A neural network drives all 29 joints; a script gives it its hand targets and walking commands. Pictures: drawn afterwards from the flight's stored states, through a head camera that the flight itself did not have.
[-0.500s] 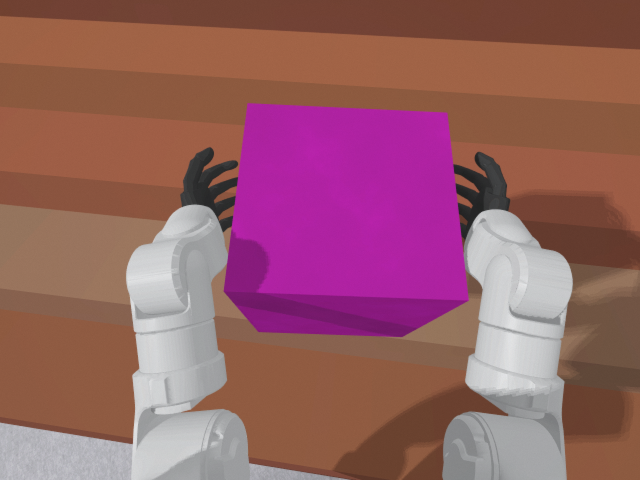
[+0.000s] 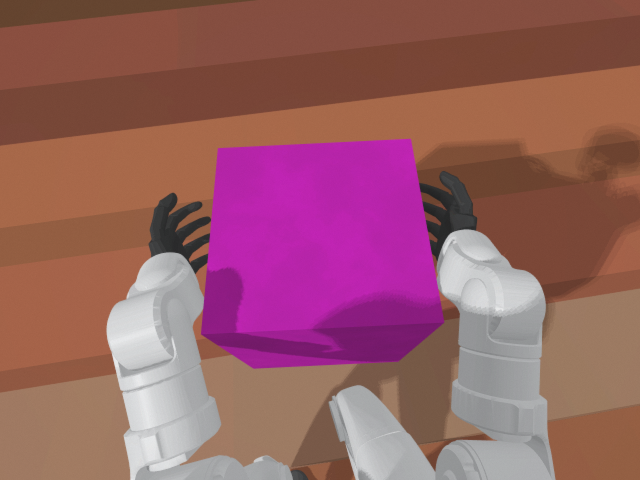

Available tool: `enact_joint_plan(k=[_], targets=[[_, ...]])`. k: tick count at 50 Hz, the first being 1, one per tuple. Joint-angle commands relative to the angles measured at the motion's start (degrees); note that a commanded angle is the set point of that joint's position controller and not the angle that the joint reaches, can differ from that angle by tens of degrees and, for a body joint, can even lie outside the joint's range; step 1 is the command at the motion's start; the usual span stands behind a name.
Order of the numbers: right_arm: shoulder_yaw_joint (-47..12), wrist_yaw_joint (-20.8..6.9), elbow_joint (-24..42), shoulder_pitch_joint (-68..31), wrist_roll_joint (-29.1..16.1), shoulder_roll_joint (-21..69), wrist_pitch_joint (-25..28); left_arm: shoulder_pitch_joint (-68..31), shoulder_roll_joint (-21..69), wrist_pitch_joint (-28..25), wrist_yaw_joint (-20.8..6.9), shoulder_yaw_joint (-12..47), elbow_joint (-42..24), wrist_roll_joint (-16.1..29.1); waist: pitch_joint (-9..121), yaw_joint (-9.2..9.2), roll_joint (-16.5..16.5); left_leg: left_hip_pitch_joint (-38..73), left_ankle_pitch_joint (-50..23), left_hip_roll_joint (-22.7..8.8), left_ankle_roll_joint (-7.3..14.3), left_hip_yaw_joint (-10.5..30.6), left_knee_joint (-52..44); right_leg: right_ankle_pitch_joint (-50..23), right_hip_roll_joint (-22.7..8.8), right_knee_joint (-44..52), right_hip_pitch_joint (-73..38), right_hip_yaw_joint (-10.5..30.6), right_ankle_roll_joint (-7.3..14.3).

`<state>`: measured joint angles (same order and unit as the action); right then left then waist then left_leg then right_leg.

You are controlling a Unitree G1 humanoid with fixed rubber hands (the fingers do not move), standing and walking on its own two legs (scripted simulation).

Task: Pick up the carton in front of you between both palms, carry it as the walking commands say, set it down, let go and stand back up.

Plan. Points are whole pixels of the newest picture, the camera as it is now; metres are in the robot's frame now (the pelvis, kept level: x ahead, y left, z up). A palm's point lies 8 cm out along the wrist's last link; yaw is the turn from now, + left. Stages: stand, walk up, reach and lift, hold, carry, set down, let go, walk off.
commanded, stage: carry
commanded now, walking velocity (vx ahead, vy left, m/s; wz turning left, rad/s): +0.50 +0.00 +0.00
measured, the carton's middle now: (320, 270) +0.35 -0.06 +0.02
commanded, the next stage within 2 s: none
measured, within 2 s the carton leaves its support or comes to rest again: neither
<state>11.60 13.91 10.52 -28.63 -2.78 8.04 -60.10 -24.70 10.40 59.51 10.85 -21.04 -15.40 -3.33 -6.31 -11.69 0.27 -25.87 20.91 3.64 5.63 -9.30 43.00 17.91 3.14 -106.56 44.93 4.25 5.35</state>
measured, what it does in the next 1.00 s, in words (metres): climbs: right foot 0.16 m higher, then left foot 0.16 m higher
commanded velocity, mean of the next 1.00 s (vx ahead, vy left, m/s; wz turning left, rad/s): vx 0.50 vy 0.00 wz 0.00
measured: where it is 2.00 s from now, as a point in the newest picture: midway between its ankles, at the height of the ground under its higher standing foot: (247, 22)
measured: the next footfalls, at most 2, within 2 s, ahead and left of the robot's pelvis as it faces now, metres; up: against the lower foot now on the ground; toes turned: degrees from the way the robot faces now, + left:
right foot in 0.20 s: +0.29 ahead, -0.13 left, +0.16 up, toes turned -2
left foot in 0.64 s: +0.63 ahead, +0.12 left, +0.32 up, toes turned +6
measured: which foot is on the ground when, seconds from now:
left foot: down 0.00-0.26, up 0.28-0.62, down 0.64-1.00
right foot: up 0.00-0.18, down 0.20-0.66, up 0.68-1.00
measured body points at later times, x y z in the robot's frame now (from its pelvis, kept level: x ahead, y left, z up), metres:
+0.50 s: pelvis +0.32 -0.05 +0.19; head +0.37 -0.04 +0.63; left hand +0.65 +0.20 +0.35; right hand +0.73 -0.12 +0.32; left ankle +0.34 +0.06 -0.32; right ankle +0.25 -0.13 -0.55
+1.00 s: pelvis +0.64 -0.02 +0.35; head +0.67 -0.03 +0.80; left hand +1.03 +0.10 +0.51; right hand +1.00 -0.22 +0.52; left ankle +0.59 +0.11 -0.39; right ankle +0.70 -0.14 -0.11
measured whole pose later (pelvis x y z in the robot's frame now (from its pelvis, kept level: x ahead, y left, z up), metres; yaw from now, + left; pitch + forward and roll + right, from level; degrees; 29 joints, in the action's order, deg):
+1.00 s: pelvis +0.64 -0.02 +0.35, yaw +0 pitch +3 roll +2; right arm 15.8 15.9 1.8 -44.7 -2.2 6.6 -65.1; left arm -38.7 6.6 68.0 10.9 -25.4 -11.5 -7.1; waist 0.1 -11.0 1.0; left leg -12.9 18.8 -1.9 1.6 -5.9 28.2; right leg 36.9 -3.5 -115.0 67.7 2.1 8.1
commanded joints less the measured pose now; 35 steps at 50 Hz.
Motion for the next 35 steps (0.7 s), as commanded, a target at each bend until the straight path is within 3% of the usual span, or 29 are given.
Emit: enact_joint_plan(k=[1,3,5,6,7,8,9,10,11,12,13,14,15,16,17,19,20,23,25,26,27,28,29,30,31,32,33,34,35], targets=[[-42.5,-6.9,7.0,-40.4,-18.3,45.7,0.4,-34.3,29.9,-0.1,0.2,32.8,0.6,3.6,26.8,3.78,-1.5,37.2,-31.6,-20.5,12.4,29.2,-20.7,13.2,-3.4,-12.5,26.7,-4.9,2.8],[-39.5,-6.6,4.0,-39.9,-17.6,42.4,-0.6,-34.9,28.7,1.2,1.0,32.4,2.0,3.2,23.8,4.55,-2.8,40.1,-25.4,-19.5,11.0,26.2,-24.2,16.0,-4.8,-13.5,36.1,-6.4,3.3],[-33.6,-5.4,-1.7,-36.8,-14.6,38.0,-2.4,-36.2,26.0,3.4,2.2,31.9,4.1,2.7,20.4,7.10,-4.8,30.5,-22.8,-15.3,7.8,17.6,-31.8,14.0,-7.2,4.2,27.2,-11.5,3.4],[-31.0,-4.8,-3.7,-35.3,-13.2,36.6,-3.5,-37.1,24.8,4.6,2.8,31.6,4.2,2.6,18.0,10.04,-7.1,16.5,-30.4,-12.5,6.5,9.6,-38.9,9.2,-7.4,21.6,9.3,-15.0,4.2],[-30.1,-4.2,-2.2,-37.2,-12.5,36.2,-4.3,-40.3,25.4,5.6,3.3,32.1,4.5,3.8,20.7,12.70,-10.0,7.4,-59.4,-10.3,6.2,2.9,-37.9,3.7,-3.0,32.6,-9.7,-18.5,4.4],[-27.3,-3.6,-2.8,-37.3,-11.2,35.0,-5.3,-43.4,26.0,6.4,3.5,33.0,4.2,5.7,27.6,15.04,-15.8,9.0,-82.8,-11.3,5.1,0.8,-30.5,-2.8,0.8,32.7,-21.6,-20.5,4.6],[-24.4,-3.0,-2.4,-36.6,-9.6,32.8,-6.1,-43.8,27.8,7.2,3.5,34.6,3.7,8.0,34.5,18.48,-19.0,14.6,-97.1,-12.7,5.4,-2.3,-19.1,-5.4,3.3,36.2,-26.2,-23.1,4.3],[-21.5,-2.1,-2.3,-36.7,-6.6,31.3,-6.6,-46.7,31.2,7.7,3.1,36.8,2.2,11.4,38.6,22.72,-16.9,17.2,-103.0,-12.7,4.1,-1.3,-4.0,-6.7,5.2,47.2,-33.3,-21.6,4.6],[-19.5,-1.2,-1.8,-37.0,-5.5,30.9,-7.0,-47.9,32.4,8.2,2.7,37.4,2.2,13.6,41.6,29.73,-10.1,18.3,-96.4,-8.0,1.1,-1.3,20.1,-14.0,6.2,63.3,-38.7,-17.0,6.5],[-18.7,-0.7,-1.4,-36.8,-3.1,31.7,-6.9,-47.1,34.4,8.1,2.0,38.2,3.7,15.3,40.0,29.56,4.4,3.9,-35.6,-0.2,-4.5,4.0,46.4,-42.5,-5.0,80.9,-48.8,5.5,12.8],[-16.4,-0.6,-4.1,-34.3,0.8,32.3,-6.7,-45.7,37.7,7.1,1.3,40.2,5.6,16.5,40.7,24.52,15.5,-17.0,-1.7,8.6,-6.9,13.8,71.2,-85.1,-16.5,78.5,-58.8,30.2,18.8],[-11.3,-0.7,-7.3,-32.8,4.7,29.8,-6.0,-51.1,39.4,6.4,0.4,42.9,2.9,20.2,48.5,21.45,4.3,-24.8,-0.5,5.9,-3.4,24.1,80.7,-72.7,-19.5,73.3,-65.1,34.1,21.2],[-9.8,-0.8,-4.7,-34.0,4.7,31.1,-5.3,-57.0,42.5,5.2,-0.4,45.2,-1.6,24.3,47.2,21.44,1.5,-29.9,2.9,4.0,-1.5,27.4,81.8,-40.7,-18.6,74.3,-62.0,35.8,20.4],[-11.0,-1.0,-1.2,-40.4,4.0,32.3,-5.0,-60.5,44.7,4.3,-1.0,45.7,-2.1,24.9,39.9,19.78,-2.9,-33.9,1.8,-0.2,-0.7,23.5,74.3,-25.2,-17.3,75.8,-59.6,34.4,15.2],[-13.1,-1.2,2.9,-44.8,2.3,32.0,-4.3,-60.8,46.8,4.1,-1.8,46.5,-3.4,26.8,33.6,20.57,-1.0,-35.7,7.1,-1.0,0.1,22.3,71.5,-15.5,-16.0,78.5,-54.4,34.1,11.9],[-12.2,-0.6,0.1,-44.5,4.3,26.6,-2.4,-59.4,46.9,5.0,-3.4,46.8,3.4,28.0,29.2,19.27,-9.2,-37.5,3.1,-3.0,1.7,18.4,60.7,-19.8,-17.6,80.3,-53.0,24.6,9.2],[-12.3,-0.1,-1.4,-44.6,6.1,26.2,-2.2,-60.4,46.3,5.1,-3.9,47.5,5.4,28.5,28.9,20.03,-7.6,-40.5,6.3,-2.4,1.5,13.5,58.7,-21.4,-17.5,82.3,-57.7,21.6,9.5],[-14.6,0.5,-0.6,-46.0,5.7,27.5,-3.8,-57.9,43.3,6.0,-4.1,43.9,7.4,27.1,27.8,22.74,4.6,-47.7,11.7,-4.5,1.6,8.7,68.4,-33.5,-18.8,86.5,-61.3,17.0,12.9],[-15.0,0.7,-1.0,-46.2,5.0,26.9,-5.6,-54.3,42.4,7.5,-3.7,40.3,11.1,25.7,25.2,21.04,5.4,-52.1,15.7,-6.1,2.1,7.2,65.6,-29.5,-18.6,90.0,-61.2,12.1,11.3],[-15.1,0.9,-1.9,-46.3,5.2,27.2,-6.6,-53.2,41.8,8.3,-3.4,38.5,12.2,24.3,24.1,18.51,3.8,-45.7,14.4,-8.5,1.7,6.0,51.9,-28.9,-16.1,94.3,-56.0,7.6,8.3],[-15.8,0.7,-3.3,-46.7,4.9,28.2,-8.0,-51.9,40.0,9.0,-3.3,36.2,13.5,22.6,21.5,16.51,4.7,-32.2,9.7,-9.0,2.3,3.7,36.1,-35.2,-13.3,97.6,-45.5,-1.4,6.2],[-17.3,0.4,-3.7,-47.4,2.6,30.0,-8.9,-50.7,40.0,9.4,-3.1,34.4,12.6,21.0,25.9,11.89,7.8,-6.3,-0.5,-2.6,4.0,-5.0,25.5,-65.8,-11.1,97.8,-31.3,-5.5,6.3],[-19.3,0.1,-3.8,-49.1,0.3,32.6,-9.4,-50.4,40.0,10.0,-3.0,33.2,12.1,19.4,33.6,6.66,14.8,7.5,-4.5,1.8,4.3,-8.3,24.9,-88.0,-12.6,89.0,-30.9,-8.6,5.6],[-22.3,-0.2,-1.1,-52.1,-1.9,35.6,-9.2,-50.9,40.0,10.4,-2.9,31.6,11.3,18.1,42.2,3.28,18.4,16.4,-5.1,4.1,5.5,-7.2,20.7,-101.6,-13.8,72.7,-34.4,-12.3,4.4],[-25.4,-1.0,0.6,-55.3,-4.5,38.5,-9.1,-51.8,39.6,10.5,-2.4,29.5,10.3,15.1,47.2,-2.60,10.9,27.0,-6.1,3.3,6.8,3.8,7.8,-92.7,-10.6,51.0,-30.2,-8.8,0.7],[-28.6,-1.9,0.2,-55.0,-7.9,40.2,-9.0,-48.5,39.4,10.5,-1.5,26.9,11.7,11.2,48.7,-0.83,-4.8,33.3,-23.6,-7.9,13.9,30.5,-11.5,-32.9,0.2,23.7,-20.9,-6.0,-4.9],[-31.0,-2.5,0.4,-54.2,-10.1,43.7,-8.2,-43.6,36.5,10.0,-1.0,25.2,12.7,7.7,52.5,3.98,-14.6,39.4,-45.5,-20.9,19.9,54.7,-15.7,-5.8,9.2,-0.3,-11.0,1.8,-5.8],[-33.7,-3.6,2.5,-54.7,-12.7,48.4,-6.9,-44.1,35.9,8.9,-0.5,24.1,9.5,5.0,55.4,5.39,-7.6,38.6,-29.3,-18.8,19.2,52.3,-12.2,-7.1,4.2,-7.7,-7.1,9.0,-2.8],[-36.5,-4.7,7.2,-59.9,-15.7,51.1,-5.7,-48.0,35.3,7.7,-0.4,22.8,5.4,3.6,48.6,5.12,-2.3,33.1,-21.0,-18.6,18.0,50.1,-14.0,-7.2,1.8,-9.6,-2.1,7.0,-2.8]])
